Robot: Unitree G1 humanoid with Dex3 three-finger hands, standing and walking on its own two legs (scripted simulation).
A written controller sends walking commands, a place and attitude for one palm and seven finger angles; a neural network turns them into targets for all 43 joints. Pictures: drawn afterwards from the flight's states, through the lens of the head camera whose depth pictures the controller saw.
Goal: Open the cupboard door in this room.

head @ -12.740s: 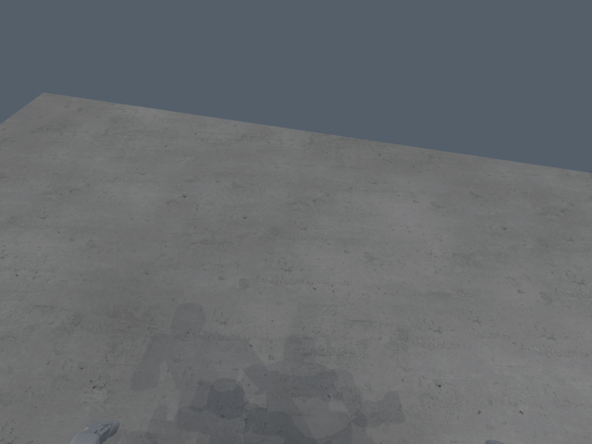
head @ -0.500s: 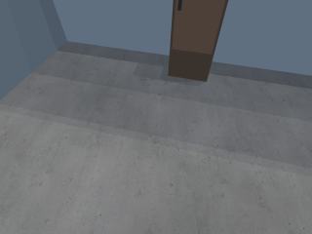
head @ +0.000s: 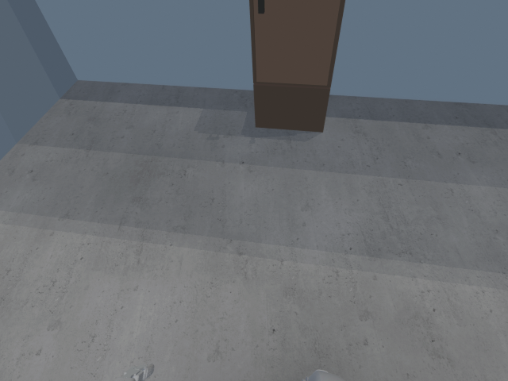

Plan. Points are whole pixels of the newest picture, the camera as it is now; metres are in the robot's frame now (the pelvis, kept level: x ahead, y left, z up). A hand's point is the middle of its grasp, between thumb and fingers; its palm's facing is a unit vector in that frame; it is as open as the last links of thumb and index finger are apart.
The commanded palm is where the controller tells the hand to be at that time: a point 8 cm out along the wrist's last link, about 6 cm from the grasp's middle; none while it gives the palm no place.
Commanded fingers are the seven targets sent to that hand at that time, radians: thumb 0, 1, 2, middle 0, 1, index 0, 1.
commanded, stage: turn or walk to find it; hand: left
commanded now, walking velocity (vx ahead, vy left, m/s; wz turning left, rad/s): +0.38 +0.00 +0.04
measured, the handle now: out of the picture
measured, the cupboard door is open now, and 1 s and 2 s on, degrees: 0 0 0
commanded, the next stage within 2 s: stand and wait in 0.46 s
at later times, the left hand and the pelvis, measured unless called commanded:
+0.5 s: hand out of the picture +0.14 +0.22 -0.17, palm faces +0.09 -0.99 -0.12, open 7.3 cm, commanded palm none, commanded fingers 0.00 0.90 0.90 -0.20 -0.30 -0.20 -0.30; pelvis +0.20 +0.06 +0.01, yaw +0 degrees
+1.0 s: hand (179, 239) +0.43 +0.20 -0.14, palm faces +0.02 -0.98 -0.20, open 7.2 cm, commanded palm none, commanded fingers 0.00 0.90 0.90 -0.20 -0.30 -0.20 -0.30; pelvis +0.34 +0.04 +0.02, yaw +2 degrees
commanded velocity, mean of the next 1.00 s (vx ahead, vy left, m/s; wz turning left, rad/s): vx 0.16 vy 0.00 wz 0.01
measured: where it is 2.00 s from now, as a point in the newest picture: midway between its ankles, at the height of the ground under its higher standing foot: (251, 343)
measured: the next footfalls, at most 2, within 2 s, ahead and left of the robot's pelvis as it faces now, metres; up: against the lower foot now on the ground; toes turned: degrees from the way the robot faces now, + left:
left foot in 0.40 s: +0.29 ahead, +0.15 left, +0.00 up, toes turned +12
right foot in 0.86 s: +0.42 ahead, -0.07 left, +0.00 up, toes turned -7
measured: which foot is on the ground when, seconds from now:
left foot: up 0.00-0.38, down 0.40-0.88, up 0.90-1.00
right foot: down 0.00-0.42, up 0.44-0.84, down 0.86-1.00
